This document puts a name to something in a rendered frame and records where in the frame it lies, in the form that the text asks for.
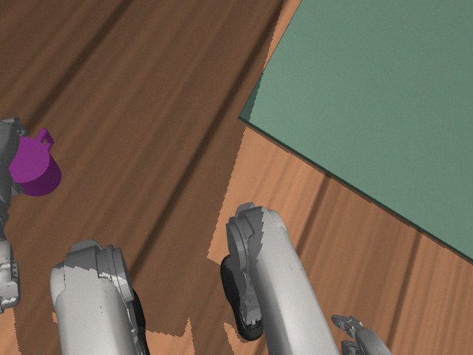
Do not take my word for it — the left robot foot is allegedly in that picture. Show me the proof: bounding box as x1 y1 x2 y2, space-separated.
132 289 150 355

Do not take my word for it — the right robot hand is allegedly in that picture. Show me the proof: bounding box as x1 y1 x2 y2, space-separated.
331 315 392 355

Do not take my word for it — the left robot hand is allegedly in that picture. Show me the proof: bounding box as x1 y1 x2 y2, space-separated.
0 117 29 196

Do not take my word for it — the mug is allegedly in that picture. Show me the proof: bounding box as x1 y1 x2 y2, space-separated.
9 128 61 197

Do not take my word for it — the left robot arm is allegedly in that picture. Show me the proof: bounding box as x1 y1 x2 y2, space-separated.
0 163 21 314

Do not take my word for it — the right robot foot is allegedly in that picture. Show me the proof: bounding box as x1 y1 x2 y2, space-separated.
220 255 264 341

